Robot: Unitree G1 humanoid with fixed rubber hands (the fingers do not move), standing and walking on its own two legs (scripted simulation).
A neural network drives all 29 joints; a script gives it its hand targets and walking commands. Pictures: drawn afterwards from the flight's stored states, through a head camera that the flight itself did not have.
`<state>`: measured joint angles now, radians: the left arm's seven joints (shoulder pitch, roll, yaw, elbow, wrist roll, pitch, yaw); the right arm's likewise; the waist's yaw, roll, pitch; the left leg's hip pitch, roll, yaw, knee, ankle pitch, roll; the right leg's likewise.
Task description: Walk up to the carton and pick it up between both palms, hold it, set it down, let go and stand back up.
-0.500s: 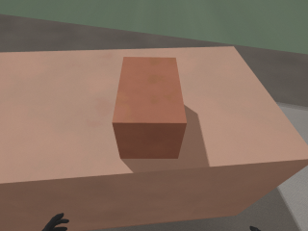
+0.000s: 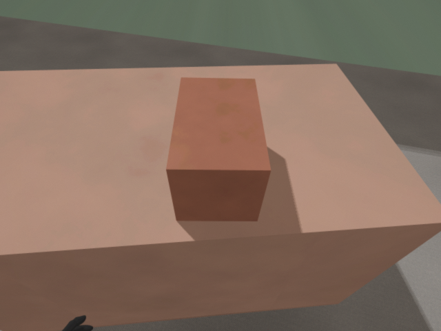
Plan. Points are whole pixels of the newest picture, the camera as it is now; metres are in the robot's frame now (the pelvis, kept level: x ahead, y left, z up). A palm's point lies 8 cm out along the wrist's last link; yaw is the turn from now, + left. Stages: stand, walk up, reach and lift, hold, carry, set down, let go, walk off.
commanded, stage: stand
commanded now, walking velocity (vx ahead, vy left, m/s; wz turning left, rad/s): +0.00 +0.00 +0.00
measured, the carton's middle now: (217, 146) +0.48 +0.02 +0.03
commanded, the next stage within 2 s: none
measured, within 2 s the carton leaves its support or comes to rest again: neither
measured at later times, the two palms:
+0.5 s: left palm out of the picture +0.06 +0.30 -0.12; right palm out of the picture +0.07 -0.30 -0.11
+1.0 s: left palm out of the picture +0.08 +0.29 -0.11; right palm out of the picture +0.08 -0.30 -0.12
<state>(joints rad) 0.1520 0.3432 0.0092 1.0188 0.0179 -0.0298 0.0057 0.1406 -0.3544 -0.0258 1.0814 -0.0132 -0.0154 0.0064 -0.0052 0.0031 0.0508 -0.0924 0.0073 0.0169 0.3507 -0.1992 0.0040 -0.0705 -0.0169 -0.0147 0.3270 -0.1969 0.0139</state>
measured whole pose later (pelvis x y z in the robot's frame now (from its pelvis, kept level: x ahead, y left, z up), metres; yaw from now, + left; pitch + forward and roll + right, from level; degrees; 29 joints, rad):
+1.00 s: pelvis +0.00 +0.00 +0.00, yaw +1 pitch -3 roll +0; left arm 0.12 0.34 0.00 1.07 0.01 -0.02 0.01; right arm 0.11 -0.36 -0.02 1.11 -0.01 -0.02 0.00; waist -0.01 0.00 0.06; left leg -0.09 0.00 0.00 0.32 -0.17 0.00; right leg -0.07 -0.03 -0.04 0.31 -0.19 0.01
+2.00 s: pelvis +0.01 -0.01 +0.00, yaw +2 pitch -3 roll +0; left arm 0.11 0.34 0.01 1.08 0.01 -0.02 0.01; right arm 0.10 -0.36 -0.01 1.11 -0.01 -0.02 0.00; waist 0.00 0.01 0.07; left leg -0.08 0.01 -0.01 0.30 -0.18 -0.01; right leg -0.05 -0.02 -0.04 0.29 -0.20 0.01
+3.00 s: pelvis +0.01 -0.01 +0.00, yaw +2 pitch -3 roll +0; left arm 0.09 0.34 0.02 1.08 0.01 -0.02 0.01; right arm 0.09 -0.35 -0.01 1.11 -0.01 -0.01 -0.01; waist 0.00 0.00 0.07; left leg -0.07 0.01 -0.02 0.30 -0.18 -0.02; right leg -0.04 -0.01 -0.05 0.28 -0.20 0.00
